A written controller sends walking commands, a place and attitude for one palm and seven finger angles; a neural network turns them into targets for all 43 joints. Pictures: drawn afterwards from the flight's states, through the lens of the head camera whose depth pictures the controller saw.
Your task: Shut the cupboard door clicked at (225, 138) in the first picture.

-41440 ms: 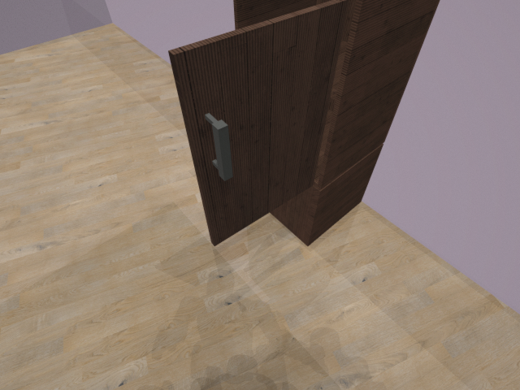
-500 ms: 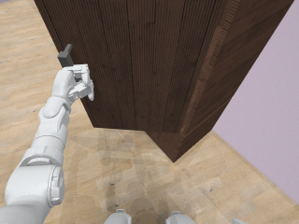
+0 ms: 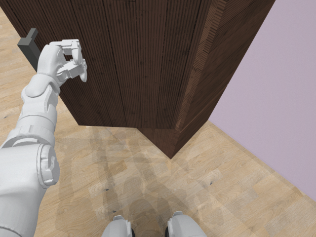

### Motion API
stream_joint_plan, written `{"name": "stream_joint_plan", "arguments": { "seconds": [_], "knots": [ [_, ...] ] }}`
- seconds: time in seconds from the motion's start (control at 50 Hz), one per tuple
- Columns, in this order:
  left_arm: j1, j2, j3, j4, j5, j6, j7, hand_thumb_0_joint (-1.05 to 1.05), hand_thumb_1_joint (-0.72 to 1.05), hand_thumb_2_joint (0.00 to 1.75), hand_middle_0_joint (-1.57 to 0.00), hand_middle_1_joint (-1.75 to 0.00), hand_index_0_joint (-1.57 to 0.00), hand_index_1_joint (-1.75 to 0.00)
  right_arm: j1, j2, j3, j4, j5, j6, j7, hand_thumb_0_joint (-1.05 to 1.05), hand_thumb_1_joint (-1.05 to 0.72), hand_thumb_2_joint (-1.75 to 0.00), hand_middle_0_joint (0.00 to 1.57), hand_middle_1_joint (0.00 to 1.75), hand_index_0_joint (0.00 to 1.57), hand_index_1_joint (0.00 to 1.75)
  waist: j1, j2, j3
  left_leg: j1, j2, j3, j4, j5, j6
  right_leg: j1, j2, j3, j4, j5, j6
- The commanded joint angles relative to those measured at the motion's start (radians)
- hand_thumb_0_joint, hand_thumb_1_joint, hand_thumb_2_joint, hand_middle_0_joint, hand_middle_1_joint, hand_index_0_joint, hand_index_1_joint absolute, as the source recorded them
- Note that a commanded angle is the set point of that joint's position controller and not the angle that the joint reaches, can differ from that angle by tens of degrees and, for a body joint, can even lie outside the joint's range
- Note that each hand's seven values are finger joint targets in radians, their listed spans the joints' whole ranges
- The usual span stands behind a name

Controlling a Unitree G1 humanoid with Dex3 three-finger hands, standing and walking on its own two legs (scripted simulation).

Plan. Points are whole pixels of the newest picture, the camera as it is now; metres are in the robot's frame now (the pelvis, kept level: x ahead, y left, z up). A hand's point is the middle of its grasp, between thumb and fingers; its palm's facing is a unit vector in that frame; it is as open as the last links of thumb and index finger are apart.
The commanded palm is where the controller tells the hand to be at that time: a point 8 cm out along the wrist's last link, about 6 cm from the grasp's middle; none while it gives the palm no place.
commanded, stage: push the door shut along its arc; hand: left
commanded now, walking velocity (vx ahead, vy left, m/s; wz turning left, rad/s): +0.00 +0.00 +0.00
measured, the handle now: (43, 60) +0.54 +0.23 +0.11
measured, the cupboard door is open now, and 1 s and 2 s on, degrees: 42 19 19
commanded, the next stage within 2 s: pull the fist back off the door in 0.70 s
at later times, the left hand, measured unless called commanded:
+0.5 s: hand (90, 54) +0.55 +0.12 +0.12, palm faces -0.33 -0.94 -0.03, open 3.3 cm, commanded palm +0.56 +0.15 +0.11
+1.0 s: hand (103, 42) +0.61 +0.09 +0.10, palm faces +0.11 -0.99 +0.04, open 3.2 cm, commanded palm +0.57 +0.12 +0.11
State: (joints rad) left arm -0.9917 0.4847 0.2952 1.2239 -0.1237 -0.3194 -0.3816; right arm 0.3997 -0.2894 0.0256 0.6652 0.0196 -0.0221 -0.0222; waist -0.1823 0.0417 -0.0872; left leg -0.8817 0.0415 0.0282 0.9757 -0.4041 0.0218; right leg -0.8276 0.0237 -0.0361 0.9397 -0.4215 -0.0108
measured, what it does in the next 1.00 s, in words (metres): stands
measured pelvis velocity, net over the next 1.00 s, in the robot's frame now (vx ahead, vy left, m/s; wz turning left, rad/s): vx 0.01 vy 0.00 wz -0.01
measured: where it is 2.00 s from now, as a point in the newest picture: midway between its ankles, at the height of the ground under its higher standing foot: outside the picture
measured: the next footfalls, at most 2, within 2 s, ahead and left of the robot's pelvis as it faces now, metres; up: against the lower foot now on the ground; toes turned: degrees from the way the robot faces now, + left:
none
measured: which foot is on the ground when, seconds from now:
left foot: down 0.00-1.00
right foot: down 0.00-1.00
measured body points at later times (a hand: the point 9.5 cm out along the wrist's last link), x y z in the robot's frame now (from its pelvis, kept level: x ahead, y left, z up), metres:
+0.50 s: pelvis +0.00 +0.00 -0.01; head +0.14 +0.02 +0.41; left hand +0.56 +0.17 +0.12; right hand -0.01 -0.28 -0.12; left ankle +0.03 +0.11 -0.68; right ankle +0.01 -0.12 -0.68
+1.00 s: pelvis +0.01 +0.00 -0.02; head +0.17 +0.00 +0.40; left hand +0.59 +0.14 +0.10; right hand -0.05 -0.24 -0.13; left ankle +0.03 +0.11 -0.68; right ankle +0.01 -0.12 -0.68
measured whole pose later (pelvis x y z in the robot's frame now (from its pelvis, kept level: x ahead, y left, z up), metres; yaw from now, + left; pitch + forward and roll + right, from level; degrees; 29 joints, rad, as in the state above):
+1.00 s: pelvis +0.01 +0.00 -0.02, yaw -1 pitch +27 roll -3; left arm -1.28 0.43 0.39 1.28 0.02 -0.21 0.11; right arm 0.50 -0.25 0.02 0.66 -0.09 -0.06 0.07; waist -0.25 0.08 -0.12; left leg -1.11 0.05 0.01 1.09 -0.45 0.02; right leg -1.05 0.04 -0.05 1.03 -0.46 -0.01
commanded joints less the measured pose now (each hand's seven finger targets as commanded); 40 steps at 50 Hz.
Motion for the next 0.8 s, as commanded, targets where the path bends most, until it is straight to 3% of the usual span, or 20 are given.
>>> {"name": "stream_joint_plan", "arguments": {
  "seconds": [0.0, 0.1, 0.18, 0.26, 0.28, 0.32, 0.36, 0.4, 0.44, 0.46, 0.48, 0.52, 0.58, 0.62, 0.64, 0.7, 0.78],
  "knots": [
    [-0.534, 0.221, 0.014, -0.189, -0.019, -0.039, -0.015, 0.0, 0.9, 0.9, -1.3, -1.5, -1.3, -1.5, 0.125, -0.178, -0.063, -0.061, 0.004, -0.018, -0.014, 0.0, -0.9, -0.9, 0.2, 0.3, 0.2, 0.3, -0.037, 0.051, -0.437, 0.35, -0.026, -0.086, -0.078, 0.266, 0.019, 0.089, 0.022, 0.026, -0.129, 0.28, -0.006],
    [-0.594, 0.256, 0.024, -0.174, -0.02, -0.032, -0.037, 0.0, 0.9, 0.9, -1.3, -1.5, -1.3, -1.5, 0.137, -0.184, -0.062, -0.049, 0.001, -0.021, -0.019, 0.0, -0.9, -0.9, 0.2, 0.3, 0.2, 0.3, -0.055, 0.039, -0.464, 0.334, -0.025, -0.087, -0.054, 0.275, 0.024, 0.092, 0.024, 0.032, -0.123, 0.297, -0.006],
    [-0.653, 0.255, 0.003, -0.159, -0.014, -0.026, -0.058, 0.0, 0.9, 0.9, -1.3, -1.5, -1.3, -1.5, 0.14, -0.187, -0.062, -0.035, 0.001, -0.029, -0.02, 0.0, -0.9, -0.9, 0.2, 0.3, 0.2, 0.3, -0.068, 0.091, -0.48, 0.358, -0.025, -0.096, -0.034, 0.283, 0.022, 0.039, 0.025, 0.028, -0.111, 0.279, -0.01],
    [-0.727, 0.213, -0.041, -0.159, -0.01, -0.019, -0.066, 0.0, 0.9, 0.9, -1.3, -1.5, -1.3, -1.5, 0.148, -0.187, -0.061, -0.019, -0.005, -0.039, -0.022, 0.0, -0.9, -0.9, 0.2, 0.3, 0.2, 0.3, -0.093, 0.122, -0.495, 0.398, -0.019, -0.112, -0.017, 0.311, 0.021, -0.031, 0.027, 0.015, -0.097, 0.267, -0.01],
    [-0.724, 0.216, -0.037, -0.152, -0.009, -0.012, -0.066, 0.0, 0.9, 0.9, -1.3, -1.5, -1.3, -1.5, 0.149, -0.187, -0.061, -0.019, -0.007, -0.039, -0.02, 0.0, -0.9, -0.9, 0.2, 0.3, 0.2, 0.3, -0.087, 0.133, -0.497, 0.403, -0.019, -0.115, -0.015, 0.311, 0.019, -0.037, 0.028, 0.013, -0.096, 0.259, -0.013],
    [-0.745, 0.221, -0.04, -0.121, -0.006, 0.003, -0.068, 0.0, 0.9, 0.9, -1.3, -1.5, -1.3, -1.5, 0.152, -0.192, -0.06, -0.013, -0.006, -0.041, -0.021, 0.0, -0.9, -0.9, 0.2, 0.3, 0.2, 0.3, -0.103, 0.1, -0.48, 0.373, -0.016, -0.116, -0.007, 0.287, 0.022, -0.05, 0.029, 0.012, -0.095, 0.24, -0.011],
    [-0.79, 0.192, -0.061, -0.138, -0.007, 0.004, -0.07, 0.0, 0.9, 0.9, -1.3, -1.5, -1.3, -1.5, 0.158, -0.19, -0.06, -0.006, -0.01, -0.048, -0.021, 0.0, -0.9, -0.9, 0.2, 0.3, 0.2, 0.3, -0.108, 0.133, -0.515, 0.409, -0.019, -0.122, 0.001, 0.324, 0.023, -0.07, 0.03, 0.008, -0.086, 0.256, -0.013],
    [-0.809, 0.205, -0.057, -0.138, 0.0, 0.011, -0.071, 0.0, 0.9, 0.9, -1.3, -1.5, -1.3, -1.5, 0.165, -0.192, -0.061, 0.0, -0.015, -0.05, -0.022, 0.0, -0.9, -0.9, 0.2, 0.3, 0.2, 0.3, -0.112, 0.131, -0.526, 0.409, -0.015, -0.127, 0.009, 0.336, 0.021, -0.08, 0.031, 0.003, -0.077, 0.257, -0.014],
    [-0.826, 0.163, -0.079, -0.13, -0.002, 0.017, -0.072, 0.0, 0.9, 0.9, -1.3, -1.5, -1.3, -1.5, 0.171, -0.19, -0.062, 0.007, -0.017, -0.055, -0.021, 0.0, -0.9, -0.9, 0.2, 0.3, 0.2, 0.3, -0.125, 0.146, -0.53, 0.435, -0.015, -0.131, 0.02, 0.364, 0.024, -0.12, 0.033, -0.004, -0.069, 0.26, -0.017],
    [-0.845, 0.185, -0.07, -0.126, 0.004, 0.019, -0.072, 0.0, 0.9, 0.9, -1.3, -1.5, -1.3, -1.5, 0.174, -0.194, -0.061, 0.015, -0.019, -0.055, -0.022, 0.0, -0.9, -0.9, 0.2, 0.3, 0.2, 0.3, -0.124, 0.15, -0.529, 0.438, -0.009, -0.14, 0.021, 0.365, 0.019, -0.131, 0.032, -0.005, -0.066, 0.251, -0.015],
    [-0.851, 0.167, -0.083, -0.113, 0.007, 0.027, -0.072, 0.0, 0.9, 0.9, -1.3, -1.5, -1.3, -1.5, 0.171, -0.193, -0.062, 0.014, -0.019, -0.055, -0.02, 0.0, -0.9, -0.9, 0.2, 0.3, 0.2, 0.3, -0.13, 0.155, -0.517, 0.434, -0.011, -0.138, 0.023, 0.345, 0.019, -0.148, 0.034, -0.007, -0.068, 0.232, -0.016],
    [-0.865, 0.2, -0.061, -0.088, 0.012, 0.04, -0.067, 0.0, 0.9, 0.9, -1.3, -1.5, -1.3, -1.5, 0.177, -0.195, -0.058, 0.015, -0.022, -0.056, -0.02, 0.0, -0.9, -0.9, 0.2, 0.3, 0.2, 0.3, -0.134, 0.123, -0.509, 0.386, -0.013, -0.133, 0.026, 0.315, 0.023, -0.13, 0.035, -0.008, -0.067, 0.221, -0.015],
    [-0.906, 0.231, -0.044, -0.077, 0.026, 0.043, -0.061, 0.0, 0.9, 0.9, -1.3, -1.5, -1.3, -1.5, 0.191, -0.194, -0.054, 0.021, -0.026, -0.062, -0.021, 0.0, -0.9, -0.9, 0.2, 0.3, 0.2, 0.3, -0.14, 0.149, -0.528, 0.381, -0.012, -0.134, 0.043, 0.337, 0.023, -0.145, 0.036, -0.009, -0.052, 0.233, -0.016],
    [-0.921, 0.225, -0.052, -0.069, 0.036, 0.046, -0.061, 0.0, 0.9, 0.9, -1.3, -1.5, -1.3, -1.5, 0.199, -0.192, -0.054, 0.021, -0.028, -0.064, -0.018, 0.0, -0.9, -0.9, 0.2, 0.3, 0.2, 0.3, -0.146, 0.143, -0.532, 0.373, -0.012, -0.134, 0.051, 0.334, 0.024, -0.152, 0.038, -0.009, -0.047, 0.229, -0.016],
    [-0.949, 0.215, -0.059, -0.096, 0.036, 0.034, -0.062, 0.0, 0.9, 0.9, -1.3, -1.5, -1.3, -1.5, 0.207, -0.189, -0.055, 0.024, -0.032, -0.069, -0.018, 0.0, -0.9, -0.9, 0.2, 0.3, 0.2, 0.3, -0.15, 0.174, -0.55, 0.401, -0.011, -0.141, 0.051, 0.361, 0.025, -0.167, 0.04, -0.012, -0.04, 0.234, -0.019],
    [-0.958, 0.199, -0.072, -0.082, 0.049, 0.043, -0.064, 0.0, 0.9, 0.9, -1.3, -1.5, -1.3, -1.5, 0.213, -0.191, -0.059, 0.028, -0.036, -0.067, -0.013, 0.0, -0.9, -0.9, 0.2, 0.3, 0.2, 0.3, -0.155, 0.189, -0.57, 0.421, -0.007, -0.148, 0.065, 0.381, 0.019, -0.201, 0.042, -0.017, -0.03, 0.234, -0.019],
    [-0.997, 0.201, -0.07, -0.046, 0.059, 0.067, -0.065, 0.0, 0.9, 0.9, -1.3, -1.5, -1.3, -1.5, 0.23, -0.192, -0.058, 0.036, -0.04, -0.063, -0.013, 0.0, -0.9, -0.9, 0.2, 0.3, 0.2, 0.3, -0.173, 0.175, -0.564, 0.406, -0.009, -0.148, 0.074, 0.38, 0.023, -0.215, 0.047, -0.023, -0.026, 0.233, -0.019]
  ]
}}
